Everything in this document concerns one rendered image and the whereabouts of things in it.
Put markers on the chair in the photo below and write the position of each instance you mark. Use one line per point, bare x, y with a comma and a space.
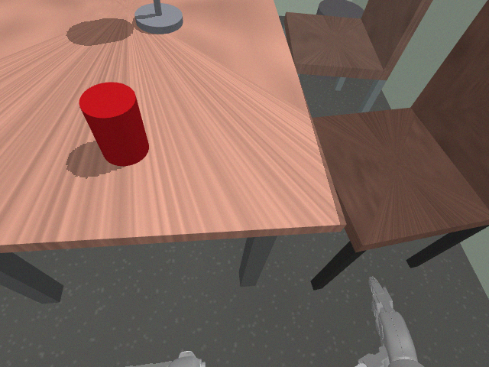
365, 48
413, 173

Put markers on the desk lamp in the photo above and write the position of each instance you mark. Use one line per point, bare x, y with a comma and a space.
158, 18

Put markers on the table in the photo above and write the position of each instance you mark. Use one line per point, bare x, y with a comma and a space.
233, 150

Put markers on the right robot hand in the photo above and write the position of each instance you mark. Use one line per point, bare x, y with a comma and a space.
396, 341

